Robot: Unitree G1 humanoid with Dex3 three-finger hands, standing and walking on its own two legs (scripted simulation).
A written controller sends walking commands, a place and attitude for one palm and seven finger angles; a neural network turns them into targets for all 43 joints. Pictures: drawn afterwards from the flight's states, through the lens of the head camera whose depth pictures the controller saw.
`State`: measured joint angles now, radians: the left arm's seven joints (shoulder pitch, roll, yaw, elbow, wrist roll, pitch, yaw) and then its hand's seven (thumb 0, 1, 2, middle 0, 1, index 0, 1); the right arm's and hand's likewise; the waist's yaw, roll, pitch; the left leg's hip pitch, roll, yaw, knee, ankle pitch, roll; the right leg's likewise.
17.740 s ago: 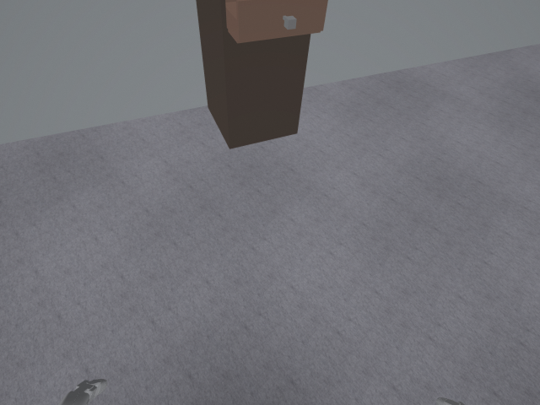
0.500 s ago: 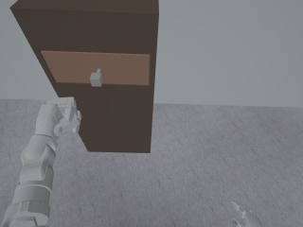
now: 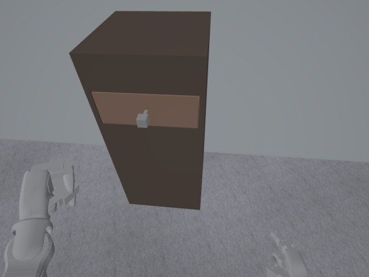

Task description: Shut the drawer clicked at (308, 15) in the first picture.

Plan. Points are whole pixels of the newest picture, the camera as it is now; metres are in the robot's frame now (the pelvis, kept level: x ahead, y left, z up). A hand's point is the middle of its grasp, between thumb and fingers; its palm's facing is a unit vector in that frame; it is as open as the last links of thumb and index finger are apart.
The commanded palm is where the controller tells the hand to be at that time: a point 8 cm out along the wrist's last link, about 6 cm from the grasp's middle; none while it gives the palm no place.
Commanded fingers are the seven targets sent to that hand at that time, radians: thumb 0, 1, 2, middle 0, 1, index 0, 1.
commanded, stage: draw the hand back to the body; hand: left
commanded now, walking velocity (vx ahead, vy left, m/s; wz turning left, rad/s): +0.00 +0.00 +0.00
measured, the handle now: (144, 117) +0.64 +0.23 -0.04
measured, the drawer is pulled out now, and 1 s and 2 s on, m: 0.00 0.00 0.00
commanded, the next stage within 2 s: step back with the hand held close in 0.36 s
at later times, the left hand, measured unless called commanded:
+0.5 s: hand (60, 205) +0.18 +0.23 +0.15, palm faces +0.41 -0.82 -0.39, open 3.3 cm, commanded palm +0.13 +0.27 +0.17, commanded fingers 0.00 0.90 0.90 -1.40 -1.60 -1.40 -1.60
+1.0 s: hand (30, 225) +0.15 +0.26 +0.15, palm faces +0.33 -0.80 -0.51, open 3.3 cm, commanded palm +0.09 +0.30 +0.17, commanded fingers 0.00 0.90 0.90 -1.40 -1.60 -1.40 -1.60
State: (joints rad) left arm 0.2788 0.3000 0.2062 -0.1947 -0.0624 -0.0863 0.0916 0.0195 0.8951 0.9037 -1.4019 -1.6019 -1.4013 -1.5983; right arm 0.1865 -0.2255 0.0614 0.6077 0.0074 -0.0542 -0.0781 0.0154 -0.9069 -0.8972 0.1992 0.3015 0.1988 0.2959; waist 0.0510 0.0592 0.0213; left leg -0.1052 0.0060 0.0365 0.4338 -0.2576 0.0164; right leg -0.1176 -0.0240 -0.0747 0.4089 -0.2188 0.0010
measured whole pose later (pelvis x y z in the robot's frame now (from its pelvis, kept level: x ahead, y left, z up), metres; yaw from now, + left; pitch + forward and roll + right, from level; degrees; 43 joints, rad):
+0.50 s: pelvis +0.00 -0.01 +0.00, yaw +0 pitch -5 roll -1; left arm 0.51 0.29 0.26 -0.42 -0.04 -0.11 0.11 0.02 0.89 0.90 -1.41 -1.60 -1.40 -1.60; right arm 0.19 -0.22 0.03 0.64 -0.02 -0.13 -0.10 0.02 -0.91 -0.90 0.20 0.30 0.20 0.30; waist 0.07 0.08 0.04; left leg -0.06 0.03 0.03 0.40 -0.25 0.00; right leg -0.06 0.00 -0.08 0.36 -0.20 -0.01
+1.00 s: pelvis -0.04 +0.02 -0.01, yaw +0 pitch +0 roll +0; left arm 0.64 0.40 0.37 -0.57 -0.04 -0.19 0.11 0.02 0.89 0.90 -1.40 -1.60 -1.40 -1.60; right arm 0.16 -0.21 0.00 0.52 0.00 0.01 -0.09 0.02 -0.91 -0.90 0.20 0.30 0.20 0.30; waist 0.02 0.01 0.04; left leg -0.29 -0.02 0.05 0.51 -0.22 0.05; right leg -0.32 -0.06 -0.06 0.50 -0.19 0.03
